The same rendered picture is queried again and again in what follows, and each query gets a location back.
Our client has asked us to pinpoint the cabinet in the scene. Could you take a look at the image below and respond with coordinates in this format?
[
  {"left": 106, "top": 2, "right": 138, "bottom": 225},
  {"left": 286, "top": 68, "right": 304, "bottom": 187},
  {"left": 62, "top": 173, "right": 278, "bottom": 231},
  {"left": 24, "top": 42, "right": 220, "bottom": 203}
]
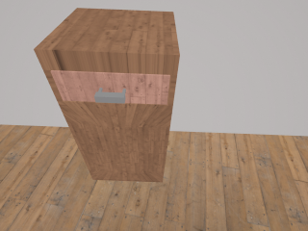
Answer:
[{"left": 34, "top": 8, "right": 180, "bottom": 183}]

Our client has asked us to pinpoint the drawer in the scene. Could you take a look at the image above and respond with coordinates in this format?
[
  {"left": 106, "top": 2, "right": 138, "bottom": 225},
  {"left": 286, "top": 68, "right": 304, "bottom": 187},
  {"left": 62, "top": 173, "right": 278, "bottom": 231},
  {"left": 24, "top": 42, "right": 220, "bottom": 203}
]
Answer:
[{"left": 50, "top": 70, "right": 170, "bottom": 105}]

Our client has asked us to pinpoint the handle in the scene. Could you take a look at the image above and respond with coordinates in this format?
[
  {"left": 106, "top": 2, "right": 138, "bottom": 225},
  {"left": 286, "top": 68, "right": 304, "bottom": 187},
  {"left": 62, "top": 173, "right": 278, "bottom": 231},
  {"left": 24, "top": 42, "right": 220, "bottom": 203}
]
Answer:
[{"left": 94, "top": 88, "right": 126, "bottom": 104}]

